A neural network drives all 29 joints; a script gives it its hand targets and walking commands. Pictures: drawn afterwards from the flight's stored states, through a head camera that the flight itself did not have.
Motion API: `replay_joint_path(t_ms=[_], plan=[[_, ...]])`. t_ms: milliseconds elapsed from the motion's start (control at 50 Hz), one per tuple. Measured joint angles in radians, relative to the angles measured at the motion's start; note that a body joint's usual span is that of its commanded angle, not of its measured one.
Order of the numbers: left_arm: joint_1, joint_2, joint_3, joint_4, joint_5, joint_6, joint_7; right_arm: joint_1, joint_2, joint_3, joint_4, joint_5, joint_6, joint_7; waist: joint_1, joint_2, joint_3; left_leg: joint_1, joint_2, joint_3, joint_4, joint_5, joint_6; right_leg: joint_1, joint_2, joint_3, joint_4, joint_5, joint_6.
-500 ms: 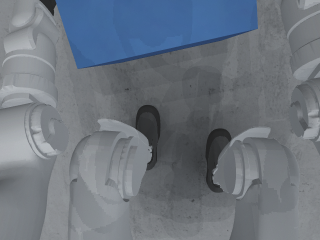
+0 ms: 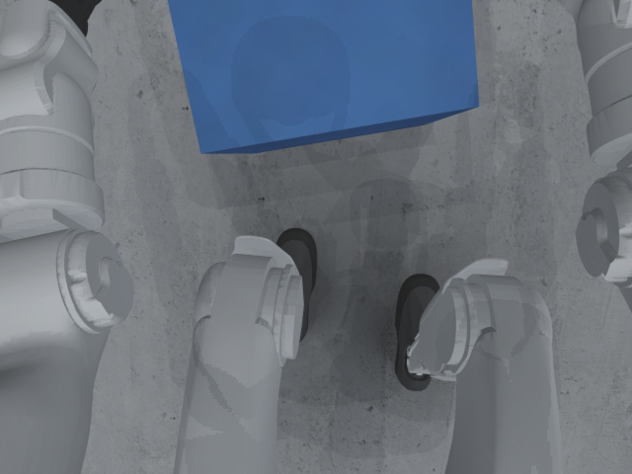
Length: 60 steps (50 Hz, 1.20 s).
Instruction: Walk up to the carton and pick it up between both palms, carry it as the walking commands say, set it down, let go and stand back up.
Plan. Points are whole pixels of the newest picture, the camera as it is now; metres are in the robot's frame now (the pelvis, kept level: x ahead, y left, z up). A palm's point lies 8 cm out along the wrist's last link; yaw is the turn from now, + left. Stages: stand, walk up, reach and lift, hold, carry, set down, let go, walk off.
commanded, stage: set down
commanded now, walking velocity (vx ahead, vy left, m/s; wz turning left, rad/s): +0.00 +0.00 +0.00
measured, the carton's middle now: (323, 48) +0.54 +0.10 -0.28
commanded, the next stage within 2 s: let go in 1.00 s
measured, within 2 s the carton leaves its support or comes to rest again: neither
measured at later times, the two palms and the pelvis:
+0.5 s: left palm out of the picture +0.51 +0.33 +0.03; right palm out of the picture +0.62 -0.12 +0.02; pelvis +0.02 +0.00 +0.12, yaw +0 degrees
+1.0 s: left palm out of the picture +0.51 +0.33 +0.16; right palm out of the picture +0.62 -0.12 +0.16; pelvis +0.04 +0.01 +0.25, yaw -1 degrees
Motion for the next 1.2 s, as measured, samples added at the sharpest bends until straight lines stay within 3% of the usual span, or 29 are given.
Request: replay_joint_path(t_ms=[320,680,960,1080,1200], plan=[[0.134,-0.027,0.068,-0.153,0.038,0.089,-0.061,0.115,0.019,-0.070,-0.111,-0.065,0.073,0.042,0.001,0.005,-0.190,0.119,-0.012,-0.001,-0.264,0.028,-0.001,0.106,0.011,0.020,-0.282,0.060,0.013],[0.212,-0.042,0.093,-0.197,0.061,0.118,-0.100,0.186,0.038,-0.119,-0.128,-0.093,0.093,0.082,-0.003,-0.007,-0.269,0.387,-0.029,-0.010,-0.623,0.110,-0.007,0.364,0.007,0.033,-0.652,0.163,0.016],[0.283,-0.094,0.116,-0.159,0.111,0.072,-0.113,0.258,0.071,-0.155,-0.076,-0.145,0.049,0.117,0.003,-0.010,-0.321,0.639,-0.031,-0.004,-0.949,0.204,-0.005,0.606,0.005,0.054,-0.985,0.274,0.019],[0.312,-0.135,0.150,-0.135,0.178,0.037,-0.122,0.293,0.110,-0.189,-0.063,-0.184,0.019,0.108,-0.004,-0.010,-0.349,0.681,-0.027,-0.005,-1.018,0.223,-0.006,0.648,0.009,0.056,-1.061,0.300,0.019],[0.440,-0.146,0.119,-0.222,0.214,0.009,-0.153,0.436,0.171,-0.193,-0.195,-0.209,0.002,0.051,-0.032,0.002,-0.347,0.726,-0.027,-0.016,-1.065,0.234,-0.005,0.700,0.011,0.050,-1.121,0.317,0.019]])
